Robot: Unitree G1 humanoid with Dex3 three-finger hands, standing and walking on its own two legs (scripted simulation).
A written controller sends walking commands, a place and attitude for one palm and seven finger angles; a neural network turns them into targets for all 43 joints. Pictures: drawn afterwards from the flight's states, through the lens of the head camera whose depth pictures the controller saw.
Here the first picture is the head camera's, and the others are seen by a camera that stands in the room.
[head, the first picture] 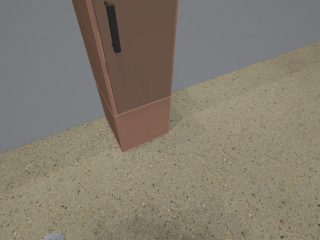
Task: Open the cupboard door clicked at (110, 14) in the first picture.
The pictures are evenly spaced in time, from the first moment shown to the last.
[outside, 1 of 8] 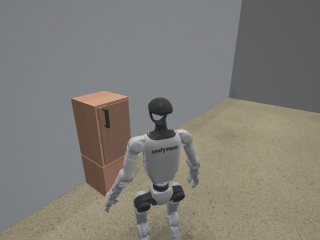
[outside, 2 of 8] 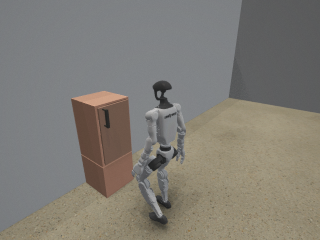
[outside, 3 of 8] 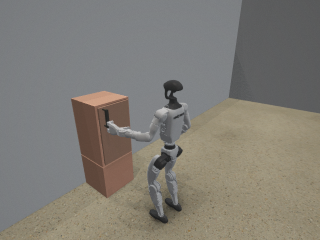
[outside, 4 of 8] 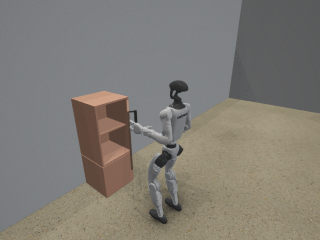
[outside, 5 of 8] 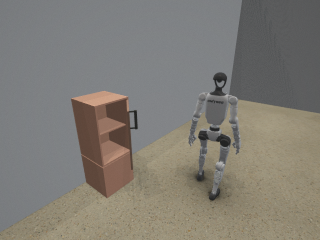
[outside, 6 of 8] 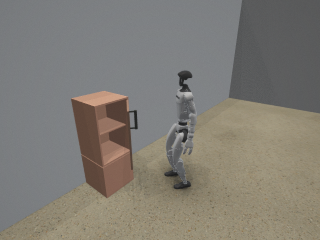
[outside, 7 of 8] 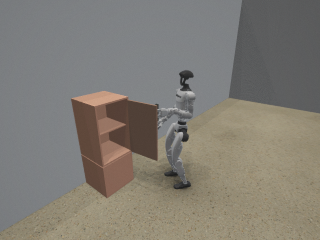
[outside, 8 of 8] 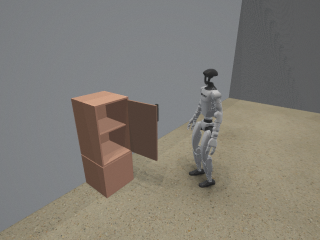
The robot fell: no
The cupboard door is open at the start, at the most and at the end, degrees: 0 97 96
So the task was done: yes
